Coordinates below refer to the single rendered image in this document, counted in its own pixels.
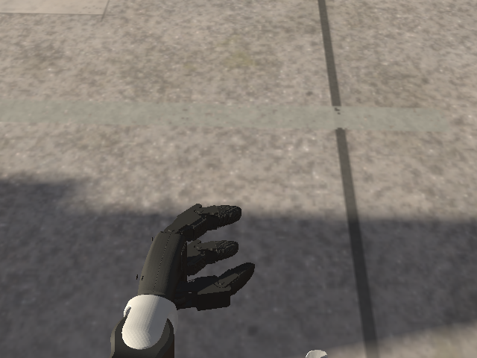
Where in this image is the left robot forearm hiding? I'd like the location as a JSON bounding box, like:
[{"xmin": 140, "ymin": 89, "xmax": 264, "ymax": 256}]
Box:
[{"xmin": 109, "ymin": 295, "xmax": 178, "ymax": 358}]

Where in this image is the robot left hand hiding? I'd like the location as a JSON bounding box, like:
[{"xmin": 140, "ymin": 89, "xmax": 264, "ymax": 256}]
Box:
[{"xmin": 136, "ymin": 204, "xmax": 255, "ymax": 311}]

